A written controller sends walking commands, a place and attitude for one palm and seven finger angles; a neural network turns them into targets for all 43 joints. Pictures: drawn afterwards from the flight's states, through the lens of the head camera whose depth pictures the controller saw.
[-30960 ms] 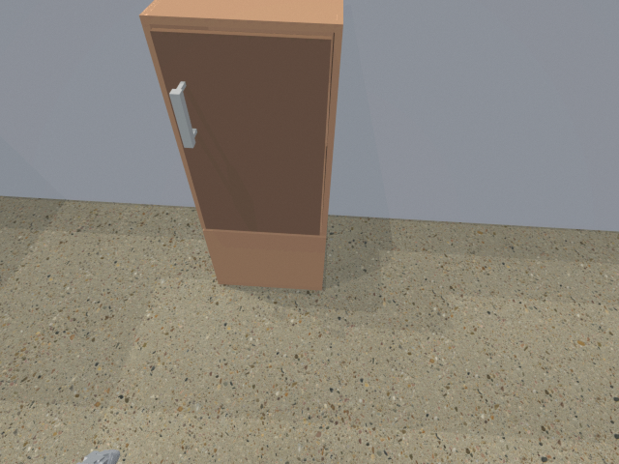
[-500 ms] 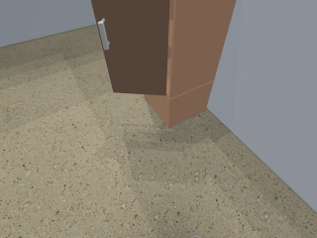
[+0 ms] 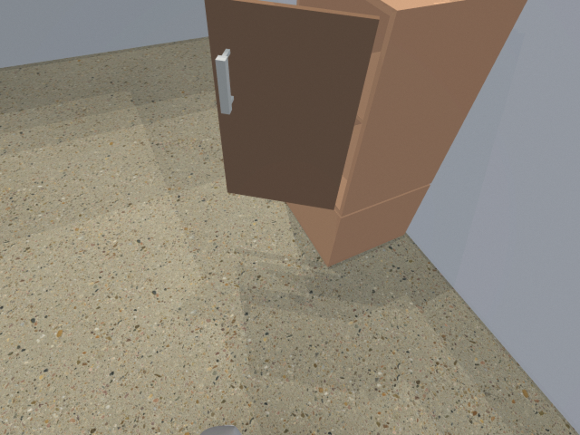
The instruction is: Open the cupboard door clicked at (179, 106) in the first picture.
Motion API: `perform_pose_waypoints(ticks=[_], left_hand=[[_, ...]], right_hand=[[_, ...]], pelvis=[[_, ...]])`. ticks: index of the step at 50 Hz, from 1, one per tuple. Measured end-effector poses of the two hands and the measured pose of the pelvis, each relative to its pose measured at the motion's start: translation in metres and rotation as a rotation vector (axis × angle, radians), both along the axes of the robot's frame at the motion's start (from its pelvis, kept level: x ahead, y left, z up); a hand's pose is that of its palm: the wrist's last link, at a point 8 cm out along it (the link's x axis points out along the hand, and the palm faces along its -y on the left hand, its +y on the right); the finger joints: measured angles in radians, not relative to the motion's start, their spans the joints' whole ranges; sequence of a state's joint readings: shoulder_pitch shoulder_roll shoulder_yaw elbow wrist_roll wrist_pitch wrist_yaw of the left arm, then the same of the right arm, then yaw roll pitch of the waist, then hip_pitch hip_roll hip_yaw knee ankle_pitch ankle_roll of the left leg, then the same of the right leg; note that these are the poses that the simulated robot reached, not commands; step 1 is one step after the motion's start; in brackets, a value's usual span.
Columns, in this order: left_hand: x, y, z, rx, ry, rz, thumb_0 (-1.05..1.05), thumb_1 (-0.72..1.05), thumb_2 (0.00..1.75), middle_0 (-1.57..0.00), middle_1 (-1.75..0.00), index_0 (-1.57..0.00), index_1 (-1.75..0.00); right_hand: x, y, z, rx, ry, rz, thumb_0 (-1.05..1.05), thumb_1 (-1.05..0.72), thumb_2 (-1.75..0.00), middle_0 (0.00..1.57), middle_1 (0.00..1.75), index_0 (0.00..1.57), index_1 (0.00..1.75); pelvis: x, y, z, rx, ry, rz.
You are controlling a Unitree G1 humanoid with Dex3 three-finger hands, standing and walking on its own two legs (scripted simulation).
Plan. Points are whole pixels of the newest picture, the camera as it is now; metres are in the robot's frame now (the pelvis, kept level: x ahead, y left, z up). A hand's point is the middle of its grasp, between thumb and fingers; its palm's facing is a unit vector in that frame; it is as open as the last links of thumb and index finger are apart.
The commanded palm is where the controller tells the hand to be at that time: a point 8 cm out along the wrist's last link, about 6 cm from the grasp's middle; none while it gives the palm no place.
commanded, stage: take the last steps up to it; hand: left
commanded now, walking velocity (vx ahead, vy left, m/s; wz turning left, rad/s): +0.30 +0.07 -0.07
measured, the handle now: (226, 81) +0.83 +0.24 +0.02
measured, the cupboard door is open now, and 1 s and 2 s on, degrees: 54 54 54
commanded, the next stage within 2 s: come to a stop and stand still in 0.40 s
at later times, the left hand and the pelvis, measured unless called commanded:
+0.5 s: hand (186, 364) +0.23 +0.19 -0.15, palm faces +0.03 -0.98 -0.21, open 7.2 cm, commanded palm none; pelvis +0.18 +0.01 +0.02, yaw -2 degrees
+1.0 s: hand (188, 320) +0.31 +0.21 -0.16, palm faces -0.02 -0.96 -0.28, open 7.4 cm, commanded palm none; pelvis +0.23 +0.01 +0.00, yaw -4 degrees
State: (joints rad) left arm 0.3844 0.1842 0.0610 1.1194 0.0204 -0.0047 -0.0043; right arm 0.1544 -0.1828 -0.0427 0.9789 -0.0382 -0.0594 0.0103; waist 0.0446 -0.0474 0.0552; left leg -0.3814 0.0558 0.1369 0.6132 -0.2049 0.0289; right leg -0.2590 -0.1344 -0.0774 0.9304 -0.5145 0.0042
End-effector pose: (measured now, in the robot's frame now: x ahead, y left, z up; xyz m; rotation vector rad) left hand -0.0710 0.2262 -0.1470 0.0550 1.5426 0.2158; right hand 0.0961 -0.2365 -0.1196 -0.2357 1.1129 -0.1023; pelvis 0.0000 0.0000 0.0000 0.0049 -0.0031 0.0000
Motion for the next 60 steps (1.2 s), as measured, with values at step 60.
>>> perform_pose_waypoints(ticks=[60], left_hand=[[0.373,0.001,0.018,0.028,-0.291,-0.196,0.01,0.91,0.90,-0.20,-0.30,-0.20,-0.30]], right_hand=[[0.140,-0.016,-0.005,-0.016,0.221,-0.200,0.00,-0.91,-0.90,0.20,0.30,0.20,0.30]], pelvis=[[0.233,0.004,0.011,-0.008,0.003,-0.060]])
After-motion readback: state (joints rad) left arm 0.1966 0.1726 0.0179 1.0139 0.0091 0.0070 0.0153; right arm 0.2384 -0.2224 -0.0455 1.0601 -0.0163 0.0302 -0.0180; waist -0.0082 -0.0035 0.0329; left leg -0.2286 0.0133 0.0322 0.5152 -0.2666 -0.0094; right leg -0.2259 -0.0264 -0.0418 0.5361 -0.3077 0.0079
